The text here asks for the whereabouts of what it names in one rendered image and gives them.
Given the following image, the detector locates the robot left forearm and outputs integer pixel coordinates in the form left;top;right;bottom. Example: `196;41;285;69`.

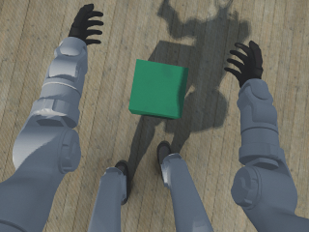
13;37;88;168

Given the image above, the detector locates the robot left shin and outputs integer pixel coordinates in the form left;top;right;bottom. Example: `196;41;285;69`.
99;167;123;182

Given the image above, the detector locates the right robot hand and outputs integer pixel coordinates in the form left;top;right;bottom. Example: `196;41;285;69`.
224;41;264;88

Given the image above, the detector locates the carton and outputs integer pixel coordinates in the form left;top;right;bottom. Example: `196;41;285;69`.
128;59;189;120

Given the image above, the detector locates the robot right shin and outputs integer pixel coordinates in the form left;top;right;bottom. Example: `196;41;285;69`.
162;153;188;167

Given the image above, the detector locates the robot right forearm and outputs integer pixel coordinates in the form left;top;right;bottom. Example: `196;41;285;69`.
237;78;298;207

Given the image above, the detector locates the left robot upper arm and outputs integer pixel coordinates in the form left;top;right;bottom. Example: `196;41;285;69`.
0;126;81;232

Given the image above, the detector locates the right robot upper arm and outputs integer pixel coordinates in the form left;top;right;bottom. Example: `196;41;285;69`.
231;165;309;232

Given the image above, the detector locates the left robot hand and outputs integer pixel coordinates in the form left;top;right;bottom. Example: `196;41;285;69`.
68;3;104;45

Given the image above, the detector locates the robot shin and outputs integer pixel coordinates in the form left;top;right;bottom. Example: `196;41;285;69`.
99;167;123;182
162;153;188;167

